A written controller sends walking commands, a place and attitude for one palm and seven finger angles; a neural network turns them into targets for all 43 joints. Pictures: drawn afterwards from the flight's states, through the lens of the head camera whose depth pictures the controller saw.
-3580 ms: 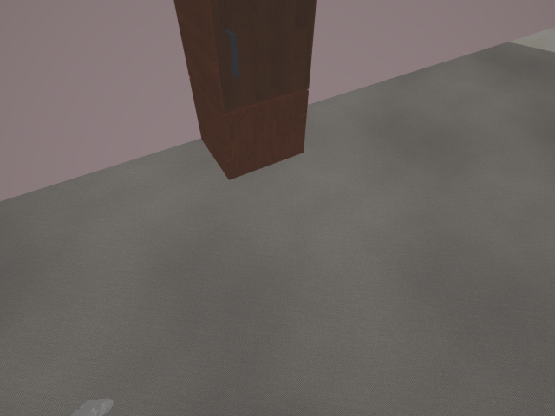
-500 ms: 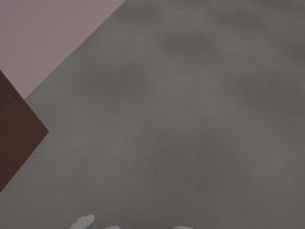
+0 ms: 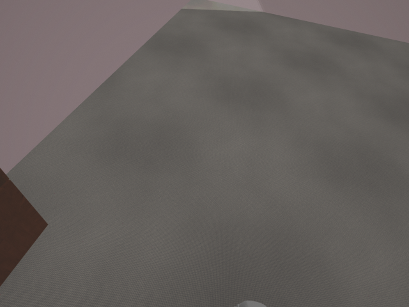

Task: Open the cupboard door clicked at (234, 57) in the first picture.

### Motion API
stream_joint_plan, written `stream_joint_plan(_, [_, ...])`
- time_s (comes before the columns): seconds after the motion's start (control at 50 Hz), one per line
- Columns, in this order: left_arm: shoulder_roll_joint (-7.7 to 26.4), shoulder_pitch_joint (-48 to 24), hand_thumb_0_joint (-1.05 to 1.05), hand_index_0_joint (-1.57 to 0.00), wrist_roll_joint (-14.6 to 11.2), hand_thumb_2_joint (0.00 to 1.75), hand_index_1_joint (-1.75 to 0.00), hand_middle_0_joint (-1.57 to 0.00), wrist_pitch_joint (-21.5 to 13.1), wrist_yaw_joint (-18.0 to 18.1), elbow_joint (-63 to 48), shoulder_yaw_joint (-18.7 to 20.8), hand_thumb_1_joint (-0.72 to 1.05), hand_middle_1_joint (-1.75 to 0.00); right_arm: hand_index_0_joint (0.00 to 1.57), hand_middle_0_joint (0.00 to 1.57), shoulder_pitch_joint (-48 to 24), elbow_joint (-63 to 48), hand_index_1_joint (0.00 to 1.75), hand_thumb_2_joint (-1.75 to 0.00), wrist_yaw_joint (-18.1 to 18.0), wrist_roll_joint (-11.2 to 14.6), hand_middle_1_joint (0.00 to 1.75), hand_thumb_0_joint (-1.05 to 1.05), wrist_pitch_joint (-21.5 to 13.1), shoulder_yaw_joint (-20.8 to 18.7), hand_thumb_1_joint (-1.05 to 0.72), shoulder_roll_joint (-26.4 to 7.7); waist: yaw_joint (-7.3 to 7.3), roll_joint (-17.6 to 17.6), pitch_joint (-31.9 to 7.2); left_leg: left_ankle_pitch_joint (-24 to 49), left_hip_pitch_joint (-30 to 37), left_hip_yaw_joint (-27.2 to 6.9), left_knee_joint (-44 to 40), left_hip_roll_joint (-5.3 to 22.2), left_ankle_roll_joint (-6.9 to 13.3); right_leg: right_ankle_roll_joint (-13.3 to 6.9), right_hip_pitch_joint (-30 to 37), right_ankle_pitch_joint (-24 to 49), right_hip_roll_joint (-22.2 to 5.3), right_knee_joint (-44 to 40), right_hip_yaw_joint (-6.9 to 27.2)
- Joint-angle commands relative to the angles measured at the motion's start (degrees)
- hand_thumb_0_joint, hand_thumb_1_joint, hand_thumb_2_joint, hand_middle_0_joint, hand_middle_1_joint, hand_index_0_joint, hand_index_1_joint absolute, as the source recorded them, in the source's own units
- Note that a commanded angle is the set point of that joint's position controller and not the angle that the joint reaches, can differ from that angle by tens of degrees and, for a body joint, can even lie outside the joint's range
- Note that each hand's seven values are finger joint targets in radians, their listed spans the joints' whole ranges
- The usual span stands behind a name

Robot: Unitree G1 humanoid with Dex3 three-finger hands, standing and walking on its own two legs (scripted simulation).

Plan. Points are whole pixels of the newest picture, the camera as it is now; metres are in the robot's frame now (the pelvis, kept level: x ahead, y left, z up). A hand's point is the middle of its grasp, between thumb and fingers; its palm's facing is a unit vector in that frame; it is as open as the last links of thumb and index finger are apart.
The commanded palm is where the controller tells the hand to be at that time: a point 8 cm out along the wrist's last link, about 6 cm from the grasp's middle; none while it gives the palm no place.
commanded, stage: walk to a spot facing it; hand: left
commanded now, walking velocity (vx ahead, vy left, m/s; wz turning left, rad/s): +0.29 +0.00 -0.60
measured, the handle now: out of the picture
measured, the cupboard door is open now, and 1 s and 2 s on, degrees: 0 0 0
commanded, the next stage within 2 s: turn to face it in 0.22 s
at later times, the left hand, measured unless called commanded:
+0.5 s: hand (169, 224) +0.35 +0.11 -0.18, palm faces -0.20 -0.96 -0.20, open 7.3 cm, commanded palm none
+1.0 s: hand (118, 230) +0.32 +0.24 -0.18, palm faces +0.13 -0.96 -0.26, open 7.4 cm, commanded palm none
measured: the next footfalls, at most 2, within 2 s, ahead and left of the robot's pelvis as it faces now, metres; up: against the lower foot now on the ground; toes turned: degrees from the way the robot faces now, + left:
right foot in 0.38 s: +0.29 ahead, -0.14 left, +0.00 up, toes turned -19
left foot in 0.76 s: +0.33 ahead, +0.10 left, +0.00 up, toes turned +7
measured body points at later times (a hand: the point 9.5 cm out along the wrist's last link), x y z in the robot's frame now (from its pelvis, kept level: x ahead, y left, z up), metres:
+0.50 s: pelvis +0.20 -0.03 -0.03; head +0.23 -0.05 +0.42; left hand +0.36 +0.16 -0.17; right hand +0.10 -0.24 -0.18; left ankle +0.12 +0.11 -0.65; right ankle +0.25 -0.12 -0.74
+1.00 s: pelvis +0.26 +0.01 +0.00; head +0.30 +0.04 +0.44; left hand +0.31 +0.29 -0.16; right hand +0.33 -0.23 -0.14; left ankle +0.29 +0.10 -0.74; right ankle +0.25 -0.15 -0.66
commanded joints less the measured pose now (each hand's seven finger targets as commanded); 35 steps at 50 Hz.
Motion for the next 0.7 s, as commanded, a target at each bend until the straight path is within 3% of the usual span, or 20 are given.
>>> stream_joint_plan(0.0, [0.7, -0.4, 0.00, -0.20, 0.4, 0.90, -0.30, -0.20, 0.1, -0.1, -4.2, 1.0, 0.90, -0.30, 0.20, 0.20, 7.5, 0.3, 0.30, -0.90, -0.6, 0.4, 0.30, 0.00, -0.9, -1.4, -0.90, -6.0, -0.88, 7.1, 2.3, 12.3, 5.0, -7.2, -15.0, 15.2, -0.6, 1.3, -10.6, 5.6, -2.5, 0.5, 0.3])
stream_joint_plan(0.12, [-0.8, -9.6, 0.00, -0.20, 0.4, 0.90, -0.30, -0.20, 0.4, -0.8, -7.9, 0.8, 0.90, -0.30, 0.20, 0.20, 13.1, 2.8, 0.30, -0.90, -0.9, 0.2, 0.30, 0.00, -0.6, -1.2, -0.90, -5.1, -2.88, 9.3, 5.1, 24.7, 10.7, -1.7, -13.1, 15.1, 0.8, 1.6, -13.9, 7.2, -2.2, -11.8, -4.6])
stream_joint_plan(0.2, [-1.3, -15.9, 0.00, -0.20, 0.1, 0.90, -0.30, -0.20, 0.0, -0.9, -10.2, 0.3, 0.90, -0.30, 0.20, 0.20, 15.7, 3.9, 0.30, -0.90, -0.9, -0.3, 0.30, 0.00, 0.3, -1.3, -0.90, -5.2, -4.76, 10.0, 7.0, 33.4, 12.6, 1.2, -10.1, 15.7, 1.5, -0.1, -10.5, 4.8, 0.2, -22.0, -7.6])
stream_joint_plan(0.24, [-0.9, -14.4, 0.00, -0.20, 0.0, 0.90, -0.30, -0.20, -0.3, -0.8, -10.5, 0.3, 0.90, -0.30, 0.20, 0.20, 13.9, 3.4, 0.30, -0.90, -1.1, -0.2, 0.30, 0.00, 0.7, -1.7, -0.90, -6.3, -3.02, 11.1, 5.7, 45.7, 14.6, 3.6, -5.4, 16.0, 1.6, -1.6, -7.0, 3.4, 2.7, -26.1, -9.3])
stream_joint_plan(0.26, [0.1, -12.4, 0.00, -0.20, 0.1, 0.90, -0.30, -0.20, -0.6, -0.7, -10.1, 0.4, 0.90, -0.30, 0.20, 0.20, 13.3, 2.8, 0.30, -0.90, -1.1, -0.1, 0.30, 0.00, 0.8, -2.1, -0.90, -7.6, -2.11, 11.5, 3.2, 52.3, 15.7, 4.2, -0.4, 16.3, 1.3, -2.5, -3.3, 2.4, 4.0, -27.9, -9.7])
stream_joint_plan(0.3, [2.4, -2.8, 0.00, -0.20, 0.5, 0.90, -0.30, -0.20, -1.5, -0.1, -7.7, 0.8, 0.90, -0.30, 0.20, 0.20, 11.3, 1.7, 0.30, -0.90, -0.8, 0.4, 0.30, 0.00, 1.1, -2.7, -0.90, -9.9, 2.20, 11.1, -4.0, 56.4, 14.2, 5.0, 13.8, 15.3, -0.3, -3.7, 10.7, 5.1, 6.6, -33.7, -11.0])
stream_joint_plan(0.32, [4.8, 4.1, 0.00, -0.20, 0.8, 0.90, -0.30, -0.20, -2.3, 0.5, -5.6, 1.3, 0.90, -0.30, 0.20, 0.20, 10.8, 1.2, 0.30, -0.90, -0.4, 0.9, 0.30, 0.00, 1.2, -2.4, -0.90, -9.1, 5.37, 8.6, -8.4, 46.8, 5.5, 4.4, 25.3, 13.4, -2.0, -4.4, 25.3, 14.9, 4.5, -38.8, -9.2])
stream_joint_plan(0.34, [10.7, 8.9, 0.00, -0.20, 0.6, 0.90, -0.30, -0.20, -3.2, 1.5, -4.4, 2.2, 0.90, -0.30, 0.20, 0.20, 13.0, 0.6, 0.30, -0.90, -0.1, 2.0, 0.30, 0.00, 1.3, -1.6, -0.90, -4.4, 5.99, -4.1, -15.7, 0.1, -14.3, 1.9, 43.2, 5.7, -4.8, -10.8, 44.3, 44.4, -12.8, -35.9, 11.1])
stream_joint_plan(0.36, [12.7, 9.7, 0.00, -0.20, -1.0, 0.90, -0.30, -0.20, -3.2, 1.9, -3.7, 2.0, 0.90, -0.30, 0.20, 0.20, 13.2, 0.4, 0.30, -0.90, -0.7, 1.9, 0.30, 0.00, 1.5, -1.4, -0.90, -3.0, 4.58, -4.8, -19.7, -22.6, -20.4, -6.0, 56.8, 0.5, -5.6, -17.2, 45.9, 66.7, -22.0, -36.9, 18.8])
stream_joint_plan(0.38, [12.0, 6.7, 0.00, -0.20, -1.2, 0.90, -0.30, -0.20, -3.4, 2.5, -5.1, 1.6, 0.90, -0.30, 0.20, 0.20, 11.7, -0.6, 0.30, -0.90, -0.8, 1.6, 0.30, 0.00, 1.9, -1.1, -0.90, -3.0, 4.11, -2.7, -18.8, -18.2, -20.2, -14.0, 56.8, 1.9, -5.1, -16.6, 39.8, 61.6, -21.0, -39.7, 16.6])
stream_joint_plan(0.4, [10.1, 1.1, 0.00, -0.20, -1.2, 0.90, -0.30, -0.20, -3.0, 2.9, -6.0, 1.1, 0.90, -0.30, 0.20, 0.20, 11.8, -0.1, 0.30, -0.90, -0.7, 1.4, 0.30, 0.00, 2.8, -1.3, -0.90, -2.9, 1.44, -4.2, -14.7, -15.2, -20.0, -14.9, 56.1, 3.2, -5.2, -15.3, 33.0, 47.3, -20.3, -43.4, 15.4])
stream_joint_plan(0.42, [7.4, -3.4, 0.00, -0.20, -1.1, 0.90, -0.30, -0.20, -3.0, 3.2, -6.9, 0.2, 0.90, -0.30, 0.20, 0.20, 10.9, 0.8, 0.30, -0.90, -0.6, 0.7, 0.30, 0.00, 3.7, -1.0, -0.90, -2.7, -0.30, -1.3, -8.5, -12.3, -18.4, -15.0, 53.2, 4.5, -5.3, -12.9, 23.4, 39.6, -17.9, -46.1, 10.9])
stream_joint_plan(0.44, [5.7, -6.6, 0.00, -0.20, -0.9, 0.90, -0.30, -0.20, -3.1, 3.5, -7.4, -0.5, 0.90, -0.30, 0.20, 0.20, 11.4, 1.8, 0.30, -0.90, -0.6, 0.4, 0.30, 0.00, 4.6, -0.5, -0.90, -1.7, -2.51, 1.4, -5.0, -10.4, -16.2, -15.1, 49.6, 5.2, -5.4, -11.2, 16.2, 34.8, -16.5, -48.0, 6.4])
stream_joint_plan(0.48, [4.8, -11.4, 0.00, -0.20, -0.6, 0.90, -0.30, -0.20, -3.0, 3.4, -8.3, -1.2, 0.90, -0.30, 0.20, 0.20, 13.9, 2.5, 0.30, -0.90, -0.4, 0.6, 0.30, 0.00, 6.1, 0.0, -0.90, -0.6, -5.52, 0.3, -3.5, -9.6, -11.6, -14.2, 40.3, 4.9, -5.9, -8.7, 9.2, 27.6, -13.9, -49.3, -1.5])
stream_joint_plan(0.52, [5.2, -11.8, 0.00, -0.20, -0.5, 0.90, -0.30, -0.20, -2.3, 3.3, -8.7, -0.8, 0.90, -0.30, 0.20, 0.20, 13.2, 1.6, 0.30, -0.90, 0.1, 0.5, 0.30, 0.00, 6.5, 0.1, -0.90, -0.7, -5.03, -3.7, -3.6, -8.4, -11.1, -11.6, 35.6, 3.8, -6.3, -8.1, 9.0, 21.9, -13.0, -49.9, -3.6])
stream_joint_plan(0.58, [6.1, -10.6, 0.00, -0.20, -0.4, 0.90, -0.30, -0.20, -1.2, 3.1, -9.2, 0.0, 0.90, -0.30, 0.20, 0.20, 7.1, -1.4, 0.30, -0.90, 0.8, 0.4, 0.30, 0.00, 6.7, -0.5, -0.90, -2.0, -3.12, -5.8, -1.8, -8.3, -13.7, -9.6, 30.6, 2.8, -6.7, -7.7, 11.3, 14.6, -13.6, -49.8, -4.6])
stream_joint_plan(0.64, [7.7, -10.4, 0.00, -0.20, 0.0, 0.90, -0.30, -0.20, -0.5, 3.3, -10.2, 0.9, 0.90, -0.30, 0.20, 0.20, 2.5, -4.2, 0.30, -0.90, 1.5, 0.4, 0.30, 0.00, 6.4, -1.1, -0.90, -3.2, -2.02, -6.9, -0.6, -8.3, -12.7, -8.5, 23.8, 2.6, -6.3, -6.8, 11.5, 10.3, -15.4, -47.2, -5.3])
stream_joint_plan(0.68, [8.4, -10.4, 0.00, -0.20, -0.1, 0.90, -0.30, -0.20, -0.1, 3.2, -10.9, 1.5, 0.90, -0.30, 0.20, 0.20, 2.7, -5.1, 0.30, -0.90, 1.8, 0.1, 0.30, 0.00, 6.2, -1.5, -0.90, -4.4, -2.55, -5.0, -1.2, -3.8, -10.1, -7.1, 15.7, 1.4, -6.1, -4.8, 13.0, 8.4, -14.8, -42.4, -7.4])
